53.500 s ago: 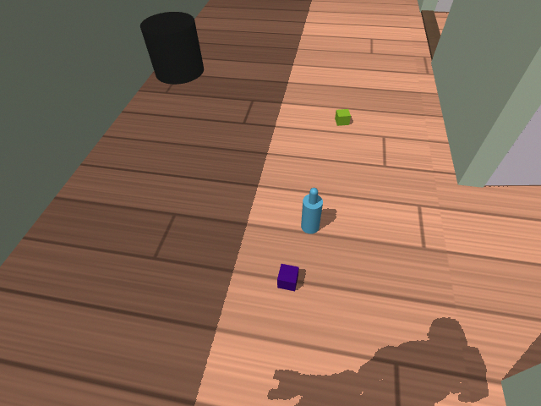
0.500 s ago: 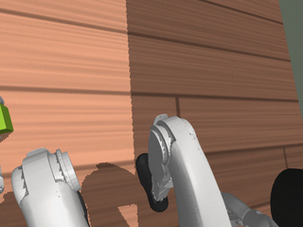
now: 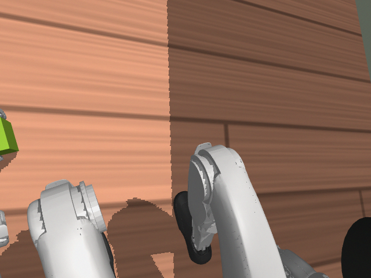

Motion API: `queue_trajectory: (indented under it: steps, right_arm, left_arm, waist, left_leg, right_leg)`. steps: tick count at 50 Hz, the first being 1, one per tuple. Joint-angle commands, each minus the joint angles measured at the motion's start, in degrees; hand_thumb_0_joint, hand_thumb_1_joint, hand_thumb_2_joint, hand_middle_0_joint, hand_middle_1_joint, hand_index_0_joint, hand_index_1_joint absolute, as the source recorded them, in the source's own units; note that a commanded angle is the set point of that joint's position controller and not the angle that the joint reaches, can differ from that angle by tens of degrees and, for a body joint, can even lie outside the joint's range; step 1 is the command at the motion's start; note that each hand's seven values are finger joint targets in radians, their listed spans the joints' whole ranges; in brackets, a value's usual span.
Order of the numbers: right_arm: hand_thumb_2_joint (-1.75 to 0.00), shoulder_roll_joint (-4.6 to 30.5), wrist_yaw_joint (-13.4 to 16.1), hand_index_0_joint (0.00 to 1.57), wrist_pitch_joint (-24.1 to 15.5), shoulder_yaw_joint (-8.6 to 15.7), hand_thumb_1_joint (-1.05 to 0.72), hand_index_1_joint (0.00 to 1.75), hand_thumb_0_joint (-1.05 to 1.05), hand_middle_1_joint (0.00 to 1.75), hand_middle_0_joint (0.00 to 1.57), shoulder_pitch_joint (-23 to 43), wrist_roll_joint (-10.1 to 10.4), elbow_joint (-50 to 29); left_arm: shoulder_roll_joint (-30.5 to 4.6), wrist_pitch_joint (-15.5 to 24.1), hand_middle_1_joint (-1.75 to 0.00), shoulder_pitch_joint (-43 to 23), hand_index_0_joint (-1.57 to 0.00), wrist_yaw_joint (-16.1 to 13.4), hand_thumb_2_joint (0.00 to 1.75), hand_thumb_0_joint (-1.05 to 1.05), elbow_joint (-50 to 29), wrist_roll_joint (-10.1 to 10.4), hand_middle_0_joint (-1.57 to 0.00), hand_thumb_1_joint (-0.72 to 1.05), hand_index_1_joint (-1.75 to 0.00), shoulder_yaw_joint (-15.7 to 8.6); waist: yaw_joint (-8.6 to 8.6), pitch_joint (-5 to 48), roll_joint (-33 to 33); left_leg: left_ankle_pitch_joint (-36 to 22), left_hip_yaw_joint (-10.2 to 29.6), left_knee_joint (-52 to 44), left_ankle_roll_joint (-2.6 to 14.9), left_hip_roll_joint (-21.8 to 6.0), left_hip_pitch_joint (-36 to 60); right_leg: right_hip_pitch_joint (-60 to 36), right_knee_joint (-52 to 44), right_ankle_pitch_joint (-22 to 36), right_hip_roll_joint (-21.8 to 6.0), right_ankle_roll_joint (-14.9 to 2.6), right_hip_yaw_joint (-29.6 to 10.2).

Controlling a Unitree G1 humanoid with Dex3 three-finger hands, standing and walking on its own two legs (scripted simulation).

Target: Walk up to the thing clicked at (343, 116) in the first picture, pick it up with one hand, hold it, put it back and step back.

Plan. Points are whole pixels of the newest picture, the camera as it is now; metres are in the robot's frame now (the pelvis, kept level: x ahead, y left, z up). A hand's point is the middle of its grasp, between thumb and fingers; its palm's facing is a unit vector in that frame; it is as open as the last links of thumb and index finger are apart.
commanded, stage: settle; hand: left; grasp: from above
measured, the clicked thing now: out of the picture +0.43 +0.33 -0.24
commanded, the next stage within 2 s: lift in 0.50 s
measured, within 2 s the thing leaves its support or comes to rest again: neither
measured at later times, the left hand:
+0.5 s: hand out of the picture +0.40 +0.32 -0.12, palm faces -0.44 -0.08 -0.90, open 9.9 cm
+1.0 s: hand out of the picture +0.37 +0.33 -0.03, palm faces -0.46 -0.08 -0.89, open 9.9 cm
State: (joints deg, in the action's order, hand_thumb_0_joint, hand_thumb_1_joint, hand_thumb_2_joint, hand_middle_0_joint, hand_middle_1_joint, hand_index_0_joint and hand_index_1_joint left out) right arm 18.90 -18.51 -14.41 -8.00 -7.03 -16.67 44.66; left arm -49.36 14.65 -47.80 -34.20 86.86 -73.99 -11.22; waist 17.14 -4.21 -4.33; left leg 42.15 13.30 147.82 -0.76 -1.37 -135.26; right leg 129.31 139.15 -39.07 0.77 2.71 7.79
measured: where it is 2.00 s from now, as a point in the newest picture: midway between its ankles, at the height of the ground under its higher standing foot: (153, 260)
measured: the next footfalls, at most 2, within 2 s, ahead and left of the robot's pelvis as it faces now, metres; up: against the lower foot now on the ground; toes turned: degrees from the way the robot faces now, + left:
none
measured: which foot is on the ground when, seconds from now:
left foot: down 0.00-1.00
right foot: down 0.00-1.00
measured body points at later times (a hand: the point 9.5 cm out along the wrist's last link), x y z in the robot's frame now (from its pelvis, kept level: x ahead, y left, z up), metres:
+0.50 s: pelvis -0.01 -0.01 +0.04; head +0.20 +0.07 +0.43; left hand +0.42 +0.32 -0.06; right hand +0.10 -0.28 -0.06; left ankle +0.06 +0.13 -0.26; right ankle +0.11 -0.12 -0.26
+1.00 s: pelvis -0.02 +0.00 +0.10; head +0.18 +0.06 +0.50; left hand +0.39 +0.33 +0.02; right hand +0.09 -0.27 -0.02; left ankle +0.06 +0.13 -0.26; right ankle +0.11 -0.12 -0.26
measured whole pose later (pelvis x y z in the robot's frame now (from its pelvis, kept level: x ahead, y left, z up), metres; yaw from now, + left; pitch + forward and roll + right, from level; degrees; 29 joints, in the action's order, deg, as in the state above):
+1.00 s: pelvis -0.02 +0.00 +0.10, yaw +7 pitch +34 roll -7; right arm 16.1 -7.6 -1.2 0.8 -11.3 -3.2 40.6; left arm -36.7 11.5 -39.9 -10.4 60.1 -65.9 -1.5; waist 8.2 8.1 2.4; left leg 37.4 5.7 127.0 0.3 -1.5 -123.7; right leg 119.9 122.9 -36.8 -1.3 1.8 3.0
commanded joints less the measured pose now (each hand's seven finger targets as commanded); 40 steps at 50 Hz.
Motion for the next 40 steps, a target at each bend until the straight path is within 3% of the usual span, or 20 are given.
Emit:
queue_trajectory:
  steps: [1, 2, 4, 5, 7, 8, 11, 12, 14, 15, 16, 19, 21, 22, 24, 28, 31, 32, 34, 40]
  right_arm:
    - [-0.91, 16.9, 0.3, 0.2, 1.0, 8.6, -0.91, 0.3, 0.0, 0.3, 0.2, -9.1, 2.9, -0.7]
    - [-0.9, 16.3, 0.3, 0.2, 1.5, 8.6, -0.91, 0.3, 0.0, 0.3, 0.2, -9.2, 3.7, -1.7]
    - [-0.9, 15.9, 0.6, 0.2, 2.7, 9.3, -0.91, 0.3, 0.0, 0.3, 0.2, -10.0, 4.7, -1.7]
    - [-0.9, 16.3, 1.0, 0.2, 3.4, 10.1, -0.91, 0.3, 0.0, 0.3, 0.2, -11.5, 5.0, -0.7]
    - [-0.9, 15.2, 1.2, 0.2, 4.1, 10.2, -0.91, 0.3, 0.0, 0.3, 0.2, -11.0, 5.9, -1.7]
    - [-0.91, 15.2, 1.5, 0.2, 4.6, 10.4, -0.92, 0.3, 0.0, 0.3, 0.2, -11.3, 6.3, -1.8]
    - [-0.91, 14.6, 2.4, 0.2, 5.3, 10.6, -0.92, 0.3, 0.0, 0.3, 0.2, -11.2, 7.0, -3.1]
    - [-0.91, 13.2, 2.6, 0.2, 5.5, 10.2, -0.92, 0.3, 0.0, 0.3, 0.2, -9.9, 7.6, -3.9]
    - [-0.91, 14.1, 3.8, 0.2, 6.2, 10.6, -0.92, 0.3, 0.0, 0.3, 0.2, -10.7, 8.0, -3.1]
    - [-0.91, 13.5, 4.2, 0.2, 6.5, 10.5, -0.92, 0.3, 0.0, 0.3, 0.2, -10.8, 8.0, -3.3]
    - [-0.91, 12.3, 4.3, 0.2, 6.8, 10.0, -0.92, 0.3, 0.0, 0.3, 0.2, -10.7, 8.1, -3.2]
    - [-0.91, 12.8, 5.6, 0.2, 7.4, 10.0, -0.92, 0.3, 0.0, 0.3, 0.2, -10.3, 8.3, -4.0]
    - [-0.91, 12.1, 6.1, 0.2, 8.0, 10.1, -0.92, 0.3, 0.0, 0.3, 0.2, -10.4, 8.5, -3.4]
    - [-0.9, 12.5, 6.3, 0.2, 8.1, 10.3, -0.91, 0.3, 0.0, 0.3, 0.2, -10.5, 8.6, -3.7]
    - [-0.9, 12.0, 6.9, 0.2, 8.5, 10.3, -0.91, 0.3, 0.0, 0.3, 0.2, -10.2, 8.8, -3.6]
    - [-0.9, 12.0, 8.1, 0.2, 8.9, 10.9, -0.91, 0.3, 0.0, 0.3, 0.2, -10.8, 9.1, -3.3]
    - [-0.92, 11.8, 8.7, 0.2, 9.2, 11.1, -0.94, 0.3, 0.0, 0.3, 0.2, -11.7, 9.5, -3.0]
    - [-0.9, 11.6, 8.9, 0.2, 9.1, 11.4, -0.9, 0.3, 0.0, 0.3, 0.2, -12.0, 9.5, -3.2]
    - [-0.91, 11.9, 9.3, 0.2, 9.3, 11.9, -0.92, 0.3, 0.0, 0.3, 0.2, -12.6, 10.0, -3.3]
    - [-0.91, 11.2, 10.2, 0.2, 10.6, 12.9, -0.92, 0.3, 0.0, 0.3, 0.2, -13.1, 11.8, -4.7]
  left_arm:
    - [-10.7, -0.8, -0.63, -12.1, -0.77, 0.7, 0.67, 0.0, -15.0, 3.2, -0.77, 0.32, -0.63, 0.3]
    - [-9.0, -1.0, -0.63, -13.0, -0.78, 1.5, 0.65, 0.0, -16.8, 3.1, -0.77, 0.34, -0.63, 2.3]
    - [-7.5, -1.8, -0.63, -11.8, -0.79, 2.9, 0.66, 0.0, -16.0, 3.1, -0.78, 0.35, -0.63, 2.5]
    - [-9.3, -2.2, -0.62, -11.1, -0.8, 3.4, 0.67, 0.0, -14.9, 3.2, -0.8, 0.36, -0.62, 0.1]
    - [-4.3, -2.4, -0.63, -12.5, -0.84, 5.7, 0.7, 0.0, -14.6, 3.2, -0.84, 0.41, -0.63, 3.4]
    - [-6.2, -2.3, -0.63, -13.6, -0.85, 6.4, 0.71, 0.0, -15.5, 3.2, -0.85, 0.42, -0.64, 2.8]
    - [-5.6, -1.7, -0.63, -15.2, -0.88, 8.6, 0.74, 0.0, -17.1, 3.1, -0.89, 0.44, -0.65, 3.2]
    - [-1.3, -1.3, -0.62, -17.1, -0.88, 9.6, 0.75, 0.0, -17.4, 4.0, -0.9, 0.43, -0.64, 6.8]
    - [-7.6, -0.7, -0.64, -15.8, -0.87, 10.1, 0.73, 0.0, -16.3, 3.7, -0.88, 0.43, -0.65, 3.0]
    - [-7.6, -0.4, -0.63, -16.0, -0.87, 10.5, 0.72, 0.0, -16.8, 3.2, -0.87, 0.42, -0.64, 3.3]
    - [-3.5, -0.2, -0.62, -16.0, -0.87, 11.1, 0.71, 0.0, -15.2, 3.1, -0.88, 0.43, -0.63, 6.2]
    - [-7.7, 0.8, -0.63, -17.7, -0.87, 11.3, 0.72, 0.0, -17.9, 3.0, -0.88, 0.43, -0.64, 3.7]
    - [-6.8, 1.2, -0.66, -17.6, -0.87, 11.2, 0.74, 0.0, -18.3, 2.5, -0.87, 0.43, -0.67, 4.4]
    - [-7.2, 1.2, -0.66, -17.8, -0.88, 10.9, 0.76, 0.0, -18.2, 2.4, -0.89, 0.46, -0.67, 3.5]
    - [-4.9, 1.0, -0.65, -18.1, -0.88, 10.7, 0.77, 0.0, -16.9, 2.3, -0.89, 0.45, -0.66, 5.3]
    - [-5.1, 0.6, -0.62, -19.0, -0.9, 10.6, 0.81, 0.0, -18.3, 1.7, -0.93, 0.48, -0.65, 5.5]
    - [-5.4, -0.4, -0.63, -19.0, -0.98, 10.8, 0.73, 0.0, -19.8, 2.6, -0.99, 0.54, -0.64, 4.9]
    - [-5.2, -0.7, -0.55, -18.6, -0.9, 11.1, 0.78, 0.0, -20.5, 3.0, -0.91, 0.46, -0.57, 5.1]
    - [-4.7, -1.6, -0.58, -19.1, -0.98, 12.0, 0.8, 0.0, -22.2, 3.4, -1.0, 0.55, -0.61, 5.6]
    - [-5.1, -3.5, -0.58, -14.2, -0.97, 17.3, 0.83, 0.0, -27.9, 7.0, -1.0, 0.53, -0.62, 5.1]
  waist:
    - [-2.06, 44.6, 31.5]
    - [-2.56, 44.7, 31.4]
    - [-2.81, 44.0, 27.6]
    - [-2.79, 43.7, 26.4]
    - [-1.66, 40.7, 23.1]
    - [-2.2, 40.8, 22.3]
    - [-2.42, 41.5, 19.7]
    - [-2.1, 41.3, 18.2]
    - [-2.98, 40.9, 16.8]
    - [-3.51, 41.6, 16.8]
    - [-3.39, 40.9, 16.5]
    - [-3.9, 42.1, 15.2]
    - [-4.99, 44.3, 18.1]
    - [-4.79, 44.6, 17.6]
    - [-4.62, 43.8, 18.5]
    - [-5.3, 45.3, 21.1]
    - [-6.05, 46.6, 19.4]
    - [-6.18, 47.4, 20.6]
    - [-6.09, 48.6, 21.4]
    - [-7.89, 49.1, 19.1]
  left_leg:
    - [-15.9, -7.5, -19.5, 0.44, 0.2, 34.0]
    - [-16.2, -7.8, -20.0, 0.54, 0.3, 33.2]
    - [-16.5, -8.5, -20.3, 1.12, 0.6, 31.2]
    - [-16.9, -8.3, -20.5, 1.18, 0.6, 31.1]
    - [-14.7, -8.5, -21.1, 1.58, 1.0, 29.1]
    - [-13.0, -8.4, -21.5, 1.82, 0.9, 28.9]
    - [-11.3, -9.4, -22.0, 2.34, 1.5, 28.2]
    - [-9.7, -9.4, -21.9, 2.44, 1.3, 27.6]
    - [-8.7, -9.7, -22.0, 2.71, 1.6, 26.6]
    - [-9.5, -10.3, -21.6, 2.71, 1.6, 25.9]
    - [-9.0, -10.6, -22.1, 2.59, 1.9, 25.9]
    - [-9.6, -10.9, -22.4, 2.88, 2.1, 26.6]
    - [-10.9, -11.2, -23.2, 2.39, 1.8, 28.6]
    - [-10.9, -10.8, -23.6, 2.36, 1.9, 30.1]
    - [-9.6, -10.9, -24.7, 2.23, 2.0, 30.0]
    - [-9.4, -10.8, -26.4, 1.97, 1.9, 32.8]
    - [-9.9, -11.3, -27.1, 2.29, 2.2, 32.8]
    - [-10.2, -11.5, -27.7, 2.25, 2.2, 33.6]
    - [-10.9, -11.1, -29.0, 2.07, 2.0, 36.3]
    - [-8.7, -11.1, -32.5, 2.59, 2.2, 36.1]
  right_leg:
    - [-17.8, -12.9, 16.6, 2.1, -4.42, 5.1]
    - [-17.5, -13.1, 16.6, 2.1, -4.65, 4.5]
    - [-17.9, -14.6, 17.1, 2.1, -4.49, 4.0]
    - [-17.8, -14.5, 17.5, 1.8, -4.53, 3.9]
    - [-16.7, -15.5, 15.4, 1.6, -4.45, 3.5]
    - [-16.9, -16.3, 14.0, 1.8, -4.6, 3.1]
    - [-19.1, -18.4, 12.0, 1.4, -4.46, 2.1]
    - [-18.9, -19.1, 10.2, 1.7, -4.61, 1.5]
    - [-19.9, -20.3, 8.4, 1.6, -4.46, 0.6]
    - [-21.6, -20.4, 8.9, 1.6, -4.45, -0.1]
    - [-21.1, -20.8, 8.1, 1.6, -4.64, -0.2]
    - [-22.0, -21.7, 8.7, 1.4, -4.27, -0.2]
    - [-22.6, -21.2, 9.6, 1.4, -4.64, -0.6]
    - [-20.9, -21.1, 9.9, 1.3, -4.67, 0.3]
    - [-19.8, -21.2, 9.0, 1.3, -4.9, 0.2]
    - [-19.0, -21.0, 9.1, 0.9, -5.07, 0.5]
    - [-20.0, -22.1, 9.7, 0.7, -4.93, 0.1]
    - [-20.7, -22.5, 9.9, 0.6, -4.96, -0.1]
    - [-20.5, -22.8, 11.1, 0.3, -4.97, 0.0]
    - [-24.4, -26.3, 9.2, 0.2, -4.9, -0.9]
